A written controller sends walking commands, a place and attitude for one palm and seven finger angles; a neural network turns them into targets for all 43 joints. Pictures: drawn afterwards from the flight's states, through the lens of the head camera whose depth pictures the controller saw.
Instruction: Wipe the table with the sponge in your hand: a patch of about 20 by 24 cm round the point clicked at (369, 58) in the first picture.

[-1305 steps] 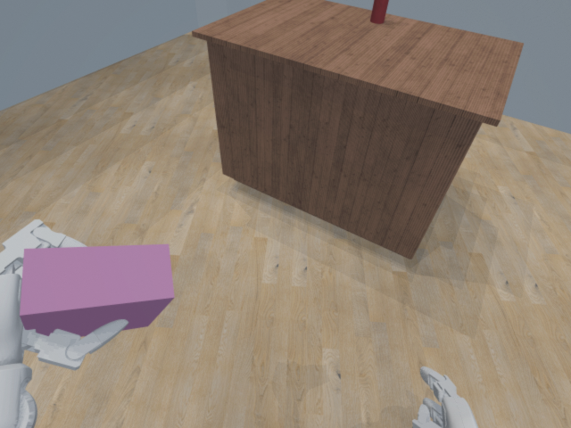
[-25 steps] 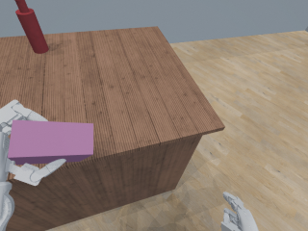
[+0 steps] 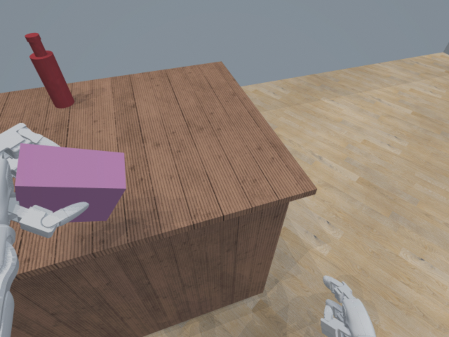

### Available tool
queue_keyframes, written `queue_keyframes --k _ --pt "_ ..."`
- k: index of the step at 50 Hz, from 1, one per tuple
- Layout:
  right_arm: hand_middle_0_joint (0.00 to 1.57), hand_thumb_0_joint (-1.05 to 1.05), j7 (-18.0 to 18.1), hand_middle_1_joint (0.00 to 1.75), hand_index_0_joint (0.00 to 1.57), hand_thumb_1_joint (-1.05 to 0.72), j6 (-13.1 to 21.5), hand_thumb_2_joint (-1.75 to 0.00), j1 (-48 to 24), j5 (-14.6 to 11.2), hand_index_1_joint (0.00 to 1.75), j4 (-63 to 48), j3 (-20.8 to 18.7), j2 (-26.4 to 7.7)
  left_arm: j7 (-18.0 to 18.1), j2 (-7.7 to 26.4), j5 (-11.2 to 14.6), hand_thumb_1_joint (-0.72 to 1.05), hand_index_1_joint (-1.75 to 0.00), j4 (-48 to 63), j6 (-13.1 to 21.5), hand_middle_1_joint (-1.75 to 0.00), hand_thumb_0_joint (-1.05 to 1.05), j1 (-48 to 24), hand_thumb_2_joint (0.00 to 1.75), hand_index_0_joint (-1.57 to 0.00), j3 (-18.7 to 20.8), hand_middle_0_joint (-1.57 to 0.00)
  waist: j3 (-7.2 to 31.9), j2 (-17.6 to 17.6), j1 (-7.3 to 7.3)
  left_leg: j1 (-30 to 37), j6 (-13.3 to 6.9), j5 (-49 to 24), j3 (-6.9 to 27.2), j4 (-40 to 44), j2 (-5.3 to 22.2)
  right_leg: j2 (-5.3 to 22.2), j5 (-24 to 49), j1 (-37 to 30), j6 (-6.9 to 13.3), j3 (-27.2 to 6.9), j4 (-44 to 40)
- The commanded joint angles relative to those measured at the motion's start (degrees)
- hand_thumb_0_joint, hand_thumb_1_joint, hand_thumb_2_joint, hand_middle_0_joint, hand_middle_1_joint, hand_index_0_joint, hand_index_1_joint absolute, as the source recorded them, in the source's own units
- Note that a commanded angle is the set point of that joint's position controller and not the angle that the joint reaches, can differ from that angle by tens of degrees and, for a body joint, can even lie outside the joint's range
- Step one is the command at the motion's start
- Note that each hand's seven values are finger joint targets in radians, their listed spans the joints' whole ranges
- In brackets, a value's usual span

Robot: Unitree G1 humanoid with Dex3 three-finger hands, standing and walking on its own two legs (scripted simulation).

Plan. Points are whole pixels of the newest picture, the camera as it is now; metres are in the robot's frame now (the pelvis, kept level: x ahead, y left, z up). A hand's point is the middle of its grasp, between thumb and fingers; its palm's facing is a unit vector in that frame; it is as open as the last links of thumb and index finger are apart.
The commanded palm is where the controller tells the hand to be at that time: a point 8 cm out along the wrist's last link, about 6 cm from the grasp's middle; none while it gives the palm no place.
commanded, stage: turn the palm down, sponge in hand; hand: left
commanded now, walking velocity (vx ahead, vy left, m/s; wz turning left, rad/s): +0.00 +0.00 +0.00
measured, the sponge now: (86, 189) +0.27 +0.24 +0.17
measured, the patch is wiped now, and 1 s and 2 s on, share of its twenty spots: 0.00 0.00 0.00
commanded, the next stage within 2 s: move the sponge above the wiping area in 2.00 s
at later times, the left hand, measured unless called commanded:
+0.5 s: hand (92, 215) +0.23 +0.22 +0.16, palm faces +0.22 -0.56 -0.79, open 10.0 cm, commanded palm +0.18 +0.26 +0.22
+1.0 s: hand (88, 207) +0.23 +0.21 +0.18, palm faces +0.24 -0.34 -0.91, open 10.0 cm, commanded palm +0.19 +0.25 +0.25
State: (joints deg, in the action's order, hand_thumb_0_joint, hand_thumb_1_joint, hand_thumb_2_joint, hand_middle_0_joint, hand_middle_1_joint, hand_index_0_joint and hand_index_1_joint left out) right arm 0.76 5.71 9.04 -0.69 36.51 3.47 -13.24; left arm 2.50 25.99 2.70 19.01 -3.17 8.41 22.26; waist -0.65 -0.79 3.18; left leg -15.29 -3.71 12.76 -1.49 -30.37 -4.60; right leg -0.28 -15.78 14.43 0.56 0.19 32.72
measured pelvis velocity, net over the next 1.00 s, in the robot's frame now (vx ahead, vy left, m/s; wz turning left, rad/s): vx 0.01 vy -0.04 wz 0.00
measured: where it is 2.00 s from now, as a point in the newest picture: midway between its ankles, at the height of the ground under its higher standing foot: outside the picture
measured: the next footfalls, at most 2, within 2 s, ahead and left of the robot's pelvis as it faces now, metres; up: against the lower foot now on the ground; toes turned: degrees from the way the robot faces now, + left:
none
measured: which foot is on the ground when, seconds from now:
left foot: down 0.00-1.00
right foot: down 0.00-1.00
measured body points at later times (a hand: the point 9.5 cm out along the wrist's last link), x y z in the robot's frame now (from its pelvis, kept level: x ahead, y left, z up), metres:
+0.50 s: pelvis +0.02 -0.06 +0.00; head +0.02 -0.10 +0.45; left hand +0.21 +0.24 +0.20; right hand +0.23 -0.29 -0.09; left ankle +0.04 +0.07 -0.73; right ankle +0.02 -0.11 -0.73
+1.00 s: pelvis +0.01 -0.04 +0.00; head +0.00 -0.08 +0.45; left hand +0.21 +0.23 +0.23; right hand +0.24 -0.27 -0.08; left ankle +0.04 +0.07 -0.73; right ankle +0.02 -0.11 -0.73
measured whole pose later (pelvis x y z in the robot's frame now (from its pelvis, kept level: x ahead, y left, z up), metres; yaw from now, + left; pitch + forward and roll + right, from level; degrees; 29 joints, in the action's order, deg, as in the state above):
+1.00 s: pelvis +0.01 -0.04 +0.00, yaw +0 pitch -2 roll +1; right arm 8.0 -0.6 7.3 -2.1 34.1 0.6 -15.8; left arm 0.1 37.5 -23.5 31.5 -14.2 18.5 11.1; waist 0.2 -5.2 6.2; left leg -15.1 -1.0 14.5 -0.1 -31.7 -1.5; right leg -3.5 -16.9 13.6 4.0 1.6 32.5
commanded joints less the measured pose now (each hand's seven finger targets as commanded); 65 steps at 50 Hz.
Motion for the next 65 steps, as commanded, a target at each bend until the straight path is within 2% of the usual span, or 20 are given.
queue_keyframes --k 1,4,5,9,10,11,19,22,25,30,31,35,37,46,50,51,55,58,61,65 --pt "0.2 0.0 0.37 0.3 0.2 -0.9 0.44 -0.9 -10.2 -0.31 0.3 -13.41 -2.74 -8.74 -0.95 13.09 -8.59 0.1 -1.6 21.12 -4.08 -1.6 0.0 9.16 1.3 -1.2 1.11 -1.2 3.52 -0.93 1.8 1.05 3.82 -0.32 5.51 10.71 5.99 -1.75 4.19 -1.13 1.58 4.21 -4.59" --pt "0.2 0.0 1.62 0.3 0.2 -0.9 -0.55 -0.9 -10.39 0.53 0.3 -13.18 -3.46 -7.89 1.33 16.18 -6.23 0.1 -1.6 23.23 -0.56 -1.6 0.0 11.75 1.3 -1.2 8.98 -1.2 5.85 4.44 1.44 2.6 2.39 0.45 4.76 7.97 6.06 -2.05 1.59 0.66 0.39 3.87 -6.15" --pt "0.2 0.0 2.31 0.3 0.2 -0.9 -0.65 -0.9 -10.96 0.05 0.3 -13.05 -3.36 -8.02 2.43 21.09 -4.69 0.1 -1.6 26.44 1.35 -1.6 0.0 8.82 1.3 -1.2 14.36 -1.2 8.26 3.09 2.29 3.62 2.02 1.09 3.97 7.25 5.7 -2.39 0.44 0.21 0.4 2.98 -6.77" --pt "0.2 0.0 3.24 0.3 0.2 -0.9 0.18 -0.9 -6.48 0.77 0.3 -9.65 -4.69 -6.63 6.09 17.26 -4.68 0.1 -1.6 22.95 7.9 -1.6 0.0 8.52 1.3 -1.2 12.51 -1.2 7.93 -6.38 1.39 4.88 2.42 -2.0 2.54 3.39 4.72 -1.72 1.69 1.74 0.52 1.34 -7.54" --pt "0.2 0.0 3.22 0.3 0.2 -0.9 -0.06 -0.9 -5.86 0.48 0.3 -9.01 -4.75 -6.99 6.88 20.04 -6.59 0.1 -1.6 22.18 7.52 -1.6 0.0 6.66 1.3 -1.2 13.58 -1.2 7.45 -10.25 1.07 4.94 2.24 -1.89 1.99 2.68 4.41 -1.52 1.08 2.83 0.86 0.3 -7.9" --pt "0.2 0.0 3.3 0.3 0.2 -0.9 -0.12 -0.9 -5.65 0.9 0.3 -8.62 -4.7 -6.8 6.73 17.37 -7.3 0.1 -1.6 19.66 6.75 -1.6 0.0 5.1 1.3 -1.2 10.18 -1.2 7.18 -11.73 0.21 4.09 2.19 -1.73 1.81 2.0 3.94 -0.47 1.34 2.82 0.75 0.19 -8.08" --pt "0.2 0.0 7.53 0.3 0.2 -0.9 -0.53 -0.9 -8.94 -0.83 0.3 -10.48 -4.45 -8.38 -3.96 20.94 -11.03 0.1 -1.6 14.07 -3.44 -1.6 0.0 -0.99 1.3 -1.2 1.63 -1.2 4.84 2.23 -0.14 0.28 1.07 -0.46 1.54 -1.05 3.81 4.32 -2.32 -0.72 -2.3 -8.12 -12.25" --pt "0.2 0.0 7.73 0.3 0.2 -0.9 -0.06 -0.9 -8.58 -0.34 0.3 -10.45 -4.54 -7.25 -4.37 24.19 -13.24 0.1 -1.6 15.53 -0.66 -1.6 0.0 0.29 1.3 -1.2 5.27 -1.2 5.94 4.55 1.03 -0.43 1.52 -2.54 2.44 -2.79 3.89 5.6 3.39 -3.32 -3.04 -11.31 -11.25" --pt "0.2 0.0 7.14 0.3 0.2 -0.9 -0.18 -0.9 -8.72 -0.29 0.3 -10.92 -5.0 -6.89 -1.87 30.55 -14.7 0.1 -1.6 20.56 2.26 -1.6 0.0 2.64 1.3 -1.2 13.03 -1.2 10.92 0.22 3.64 0.99 1.85 -7.6 2.34 -3.32 3.48 4.68 13.06 -6.11 -2.12 -11.66 -8.26" --pt "0.2 0.0 5.07 0.3 0.2 -0.9 -1.87 -0.9 -5.93 -1.02 0.3 -10.79 -5.83 -6.94 3.46 27.6 -15.28 0.1 -1.6 18.14 -1.15 -1.6 0.0 11.91 1.3 -1.2 15.31 -1.2 11.99 -5.68 4.48 1.07 2.28 -13.95 0.99 -2.64 3.4 3.41 28.16 -7.7 -1.12 -8.0 -4.16" --pt "0.2 0.0 4.94 0.3 0.2 -0.9 -2.55 -0.9 -5.53 -1.04 0.3 -11.43 -6.05 -7.3 3.42 24.15 -14.85 0.1 -1.6 18.59 -3.18 -1.6 0.0 11.71 1.3 -1.2 11.79 -1.2 11.45 -4.7 3.52 0.19 2.38 -13.61 0.78 -2.56 4.07 4.21 29.68 -7.7 -1.75 -6.94 -3.8" --pt "0.2 0.0 5.71 0.3 0.2 -0.9 -4.83 -0.9 -8.26 -2.65 0.3 -11.48 -5.79 -9.22 1.46 25.41 -15.94 0.1 -1.6 12.47 -12.24 -1.6 0.0 10.51 1.3 -1.2 8.86 -1.2 5.03 0.78 2.97 -1.03 1.75 -10.39 0.37 -1.18 4.4 3.3 22.52 -4.08 -2.35 -6.53 -5.69" --pt "0.2 0.0 6.29 0.3 0.2 -0.9 -4.99 -0.9 -7.81 -2.77 0.3 -12.67 -5.64 -9.82 -0.54 26.68 -17.48 0.1 -1.6 13.85 -14.41 -1.6 0.0 7.84 1.3 -1.2 6.96 -1.2 6.54 2.23 2.21 -0.81 1.23 -9.54 0.8 -0.72 4.56 3.17 20.07 -4.01 -2.84 -5.7 -5.84" --pt "0.2 0.0 7.92 0.3 0.2 -0.9 -1.98 -0.9 -11.32 -1.29 0.3 -13.68 -4.38 -7.45 0.62 28.11 -27.82 0.1 -1.6 26.81 -8.04 -1.6 0.0 -3.34 1.3 -1.2 2.95 -1.2 13.47 -4.53 2.54 6.16 0.59 -8.74 1.79 0.58 3.57 1.14 7.56 -1.76 -0.34 -5.05 -7.64" --pt "0.2 0.0 7.07 0.3 0.2 -0.9 -3.44 -0.9 -13.6 -1.7 0.3 -11.25 -3.93 -7.71 3.57 31.34 -31.48 0.1 -1.6 18.34 -12.13 -1.6 0.0 -4.79 1.3 -1.2 6.64 -1.2 9.18 -8.26 4.35 4.16 2.02 -6.05 3.19 4.23 3.46 -0.03 3.76 -2.89 1.3 -5.42 -8.97" --pt "0.2 0.0 6.8 0.3 0.2 -0.9 -3.95 -0.9 -13.43 -1.66 0.3 -11.64 -3.81 -7.35 3.69 27.44 -31.68 0.1 -1.6 17.92 -13.67 -1.6 0.0 -6.96 1.3 -1.2 2.6 -1.2 9.65 -8.0 3.72 3.73 2.18 -6.03 2.91 4.93 3.95 0.58 4.23 -4.16 1.17 -3.88 -8.76" --pt "0.2 0.0 6.06 0.3 0.2 -0.9 -5.19 -0.9 -18.3 -2.78 0.3 -11.0 -2.7 -8.27 1.42 26.83 -32.66 0.1 -1.6 10.83 -20.91 -1.6 0.0 -9.65 1.3 -1.2 -0.63 -1.2 4.65 -5.82 4.4 2.62 2.79 -1.95 3.8 8.2 4.22 -0.15 0.09 -3.56 1.59 -4.6 -11.05" --pt "0.2 0.0 6.46 0.3 0.2 -0.9 -5.45 -0.9 -18.72 -2.86 0.3 -11.97 -2.12 -8.55 -2.88 23.77 -33.86 0.1 -1.6 11.15 -23.13 -1.6 0.0 -10.56 1.3 -1.2 -7.31 -1.2 4.68 -0.75 3.24 2.78 1.92 0.3 3.96 9.83 4.14 0.38 -1.12 -4.12 0.39 -2.89 -12.1" --pt "0.2 0.0 6.32 0.3 0.2 -0.9 -4.7 -0.9 -21.0 -3.12 0.3 -12.66 -1.38 -7.78 -6.11 21.22 -36.94 0.1 -1.6 14.14 -23.31 -1.6 0.0 -14.09 1.3 -1.2 -12.0 -1.2 5.52 -1.32 2.67 4.6 1.4 0.28 3.93 10.4 3.96 0.07 -1.24 -3.85 0.61 -2.75 -12.35" --pt "0.2 0.0 6.12 0.3 0.2 -0.9 -4.5 -0.9 -24.33 -2.4 0.3 -12.63 -0.95 -7.48 -7.52 28.22 -44.0 0.1 -1.6 20.64 -21.71 -1.6 0.0 -21.71 1.3 -1.2 -9.19 -1.2 10.79 -7.0 4.23 7.02 1.06 -0.03 6.09 12.23 3.93 -1.14 0.05 -7.17 2.09 -4.59 -10.69"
